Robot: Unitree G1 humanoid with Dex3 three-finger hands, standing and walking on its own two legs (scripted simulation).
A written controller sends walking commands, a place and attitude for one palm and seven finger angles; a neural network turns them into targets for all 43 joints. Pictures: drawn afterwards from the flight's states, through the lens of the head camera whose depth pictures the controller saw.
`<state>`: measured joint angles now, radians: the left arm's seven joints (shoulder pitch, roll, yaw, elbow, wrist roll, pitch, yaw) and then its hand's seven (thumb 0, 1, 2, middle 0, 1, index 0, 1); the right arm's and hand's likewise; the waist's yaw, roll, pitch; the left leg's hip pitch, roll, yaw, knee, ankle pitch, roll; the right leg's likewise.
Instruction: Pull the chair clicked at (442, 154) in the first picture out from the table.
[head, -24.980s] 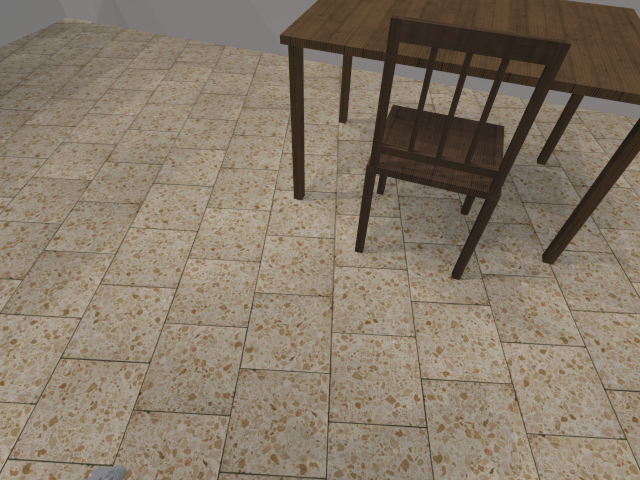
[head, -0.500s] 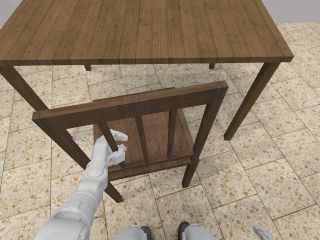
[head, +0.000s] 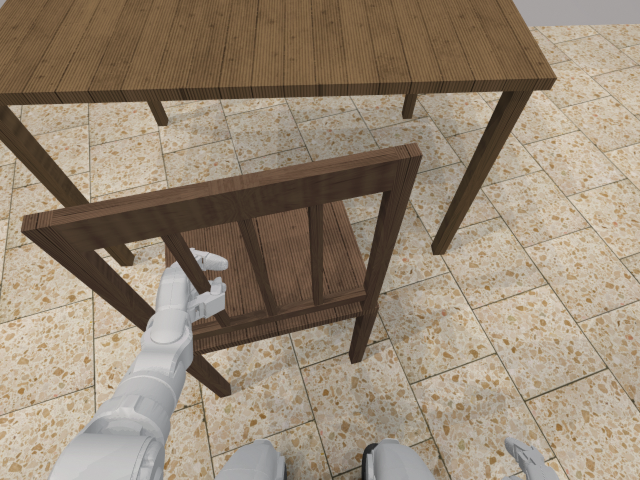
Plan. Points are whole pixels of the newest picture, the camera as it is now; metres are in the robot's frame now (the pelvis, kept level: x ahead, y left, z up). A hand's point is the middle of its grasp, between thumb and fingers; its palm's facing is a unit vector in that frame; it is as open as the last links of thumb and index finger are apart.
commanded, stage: step backward, pulling the chair out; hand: left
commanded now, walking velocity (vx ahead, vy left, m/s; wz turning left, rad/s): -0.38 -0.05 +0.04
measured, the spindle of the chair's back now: (261, 273) +0.39 +0.09 -0.07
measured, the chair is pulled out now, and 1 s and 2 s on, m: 0.20 0.38 0.61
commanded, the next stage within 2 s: stop walking, hand still on the chair in 1.34 s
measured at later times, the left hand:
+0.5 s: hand (207, 366) +0.26 +0.15 -0.06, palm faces -0.01 -0.98 -0.22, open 5.0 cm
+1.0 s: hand (181, 437) +0.17 +0.17 -0.06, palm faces +0.09 -0.97 -0.21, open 5.0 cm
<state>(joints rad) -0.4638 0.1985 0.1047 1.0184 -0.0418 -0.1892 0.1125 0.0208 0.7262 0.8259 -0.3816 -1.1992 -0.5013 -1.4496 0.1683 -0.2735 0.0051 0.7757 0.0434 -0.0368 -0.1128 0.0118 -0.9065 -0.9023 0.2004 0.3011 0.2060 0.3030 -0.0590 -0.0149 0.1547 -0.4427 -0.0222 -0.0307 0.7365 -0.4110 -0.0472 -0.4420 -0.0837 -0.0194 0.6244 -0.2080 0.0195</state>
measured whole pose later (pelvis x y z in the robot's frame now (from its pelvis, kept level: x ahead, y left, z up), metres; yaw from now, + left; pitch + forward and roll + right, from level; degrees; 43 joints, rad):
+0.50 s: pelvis -0.10 +0.02 -0.01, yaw -1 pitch +0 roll -1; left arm -0.43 0.20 0.03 0.97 -0.01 -0.22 0.10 -0.01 0.71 0.79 -0.36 -1.27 -0.50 -1.45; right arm 0.21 -0.25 0.01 0.72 0.03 0.00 -0.11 0.01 -0.91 -0.90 0.20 0.30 0.20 0.30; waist -0.05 0.01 0.15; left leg -0.48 0.05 -0.02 0.62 -0.13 -0.02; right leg -0.51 -0.04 -0.01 0.68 -0.31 0.02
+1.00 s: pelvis -0.18 +0.00 +0.00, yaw +1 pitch +1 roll +0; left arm -0.49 0.22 0.06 1.01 -0.02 -0.18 0.09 0.02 0.72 0.82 -0.36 -1.27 -0.50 -1.45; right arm 0.20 -0.23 0.00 0.77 0.02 -0.06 -0.10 0.01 -0.91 -0.90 0.20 0.30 0.20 0.30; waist -0.01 -0.01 0.16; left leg -0.40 0.05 -0.04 0.66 -0.27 -0.05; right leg -0.40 -0.02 -0.02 0.66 -0.25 0.00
